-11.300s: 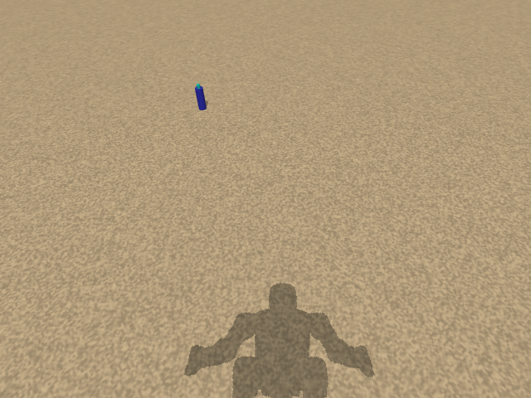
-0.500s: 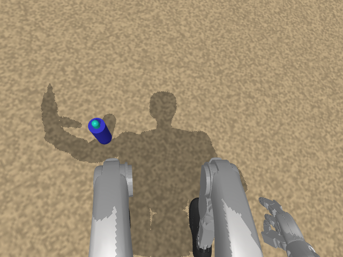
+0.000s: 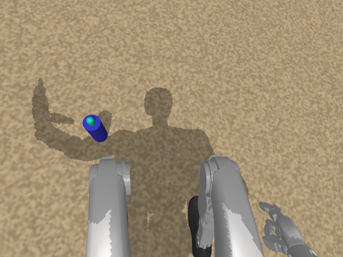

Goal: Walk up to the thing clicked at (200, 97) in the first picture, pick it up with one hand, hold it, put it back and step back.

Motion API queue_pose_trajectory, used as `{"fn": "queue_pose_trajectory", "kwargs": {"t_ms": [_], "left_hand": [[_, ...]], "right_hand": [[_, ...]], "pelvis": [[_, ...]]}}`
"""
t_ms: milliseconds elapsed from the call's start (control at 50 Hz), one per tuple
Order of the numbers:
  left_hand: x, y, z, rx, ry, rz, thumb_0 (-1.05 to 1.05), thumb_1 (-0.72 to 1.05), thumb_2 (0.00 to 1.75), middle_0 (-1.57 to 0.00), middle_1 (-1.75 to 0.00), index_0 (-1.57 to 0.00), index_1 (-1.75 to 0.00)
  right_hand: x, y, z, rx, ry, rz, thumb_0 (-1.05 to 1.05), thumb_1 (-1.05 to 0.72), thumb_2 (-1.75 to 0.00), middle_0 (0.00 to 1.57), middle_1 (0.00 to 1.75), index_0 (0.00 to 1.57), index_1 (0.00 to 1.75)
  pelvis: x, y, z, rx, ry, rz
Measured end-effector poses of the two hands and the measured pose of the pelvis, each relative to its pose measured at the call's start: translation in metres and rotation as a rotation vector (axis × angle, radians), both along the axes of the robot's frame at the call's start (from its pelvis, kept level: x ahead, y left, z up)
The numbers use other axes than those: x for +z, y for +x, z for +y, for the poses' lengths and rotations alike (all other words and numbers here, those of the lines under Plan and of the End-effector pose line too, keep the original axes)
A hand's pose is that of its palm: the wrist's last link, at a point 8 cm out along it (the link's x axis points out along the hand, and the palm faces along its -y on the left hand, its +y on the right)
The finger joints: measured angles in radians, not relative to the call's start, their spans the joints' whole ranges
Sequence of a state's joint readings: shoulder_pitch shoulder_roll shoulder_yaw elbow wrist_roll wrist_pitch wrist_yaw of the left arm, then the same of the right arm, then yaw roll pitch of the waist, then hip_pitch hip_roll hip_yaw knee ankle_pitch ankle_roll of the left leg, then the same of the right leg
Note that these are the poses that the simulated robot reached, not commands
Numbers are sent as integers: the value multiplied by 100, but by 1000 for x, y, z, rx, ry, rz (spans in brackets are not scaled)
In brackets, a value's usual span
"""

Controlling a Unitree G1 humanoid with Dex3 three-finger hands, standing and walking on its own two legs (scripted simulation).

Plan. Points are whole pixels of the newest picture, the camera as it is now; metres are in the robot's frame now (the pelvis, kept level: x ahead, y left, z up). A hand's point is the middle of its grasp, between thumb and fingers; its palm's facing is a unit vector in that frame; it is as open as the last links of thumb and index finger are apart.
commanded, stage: go down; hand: left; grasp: from the side
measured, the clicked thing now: (95, 128) +0.45 +0.23 -0.29
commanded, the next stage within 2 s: approach in 0.12 s
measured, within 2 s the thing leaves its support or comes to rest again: neither
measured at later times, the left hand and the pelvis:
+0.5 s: hand out of the picture +0.37 +0.40 -0.05, palm faces +0.20 -0.98 -0.05, open 17.3 cm; pelvis +0.00 +0.00 -0.03, yaw -2 degrees
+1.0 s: hand (70, 130) +0.42 +0.29 -0.23, palm faces +0.05 -1.00 +0.04, open 17.4 cm; pelvis -0.01 +0.02 -0.09, yaw -8 degrees
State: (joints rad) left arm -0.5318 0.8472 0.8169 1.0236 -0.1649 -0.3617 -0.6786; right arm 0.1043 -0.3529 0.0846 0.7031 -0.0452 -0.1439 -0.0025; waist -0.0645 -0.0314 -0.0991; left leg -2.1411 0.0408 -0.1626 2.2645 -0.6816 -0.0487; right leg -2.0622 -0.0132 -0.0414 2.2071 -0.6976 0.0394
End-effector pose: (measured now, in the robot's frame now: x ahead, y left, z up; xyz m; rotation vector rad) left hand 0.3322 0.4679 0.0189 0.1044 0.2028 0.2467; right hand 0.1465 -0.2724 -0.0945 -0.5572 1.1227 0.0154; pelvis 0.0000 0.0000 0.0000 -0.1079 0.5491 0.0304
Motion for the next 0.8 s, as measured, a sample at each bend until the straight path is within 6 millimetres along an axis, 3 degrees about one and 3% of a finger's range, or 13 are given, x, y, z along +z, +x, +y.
{"fn": "queue_pose_trajectory", "kwargs": {"t_ms": [280, 400, 480, 680, 800], "left_hand": [[-7, 5, 3, -5, -4, -29, -1, -43, 9, -4, -6, -3, -8], [-27, 5, -3, -8, -29, -64, -1, -48, 6, -6, -7, -5, -9], [-58, 9, -15, -30, -51, -92, -1, -50, 5, -7, -7, -5, -9], [-167, 30, -58, -113, -126, -91, -1, -46, 6, -7, -8, -5, -10], [-208, 46, -78, -143, -130, -99, -1, -45, 7, -7, -9, -5, -11]], "right_hand": [[-8, 4, 2, 20, -2, -9, 0, -91, -90, 20, 30, 20, 30], [-14, 3, 1, 43, -9, -4, 0, -91, -90, 20, 30, 20, 30], [-21, 2, 2, 76, -21, 4, 0, -91, -90, 20, 30, 20, 30], [-36, 10, 10, 206, -105, 42, 0, -90, -90, 20, 30, 20, 31], [-40, 13, 15, 269, -166, 90, 0, -91, -90, 20, 30, 20, 31]], "pelvis": [[-10, -1, 1, -2, -5, -9], [-19, -3, 2, -9, -8, -23], [-31, -4, 2, -19, -14, -42], [-69, -6, 5, -49, -52, -139], [-83, -6, 10, -62, -83, -187]]}}
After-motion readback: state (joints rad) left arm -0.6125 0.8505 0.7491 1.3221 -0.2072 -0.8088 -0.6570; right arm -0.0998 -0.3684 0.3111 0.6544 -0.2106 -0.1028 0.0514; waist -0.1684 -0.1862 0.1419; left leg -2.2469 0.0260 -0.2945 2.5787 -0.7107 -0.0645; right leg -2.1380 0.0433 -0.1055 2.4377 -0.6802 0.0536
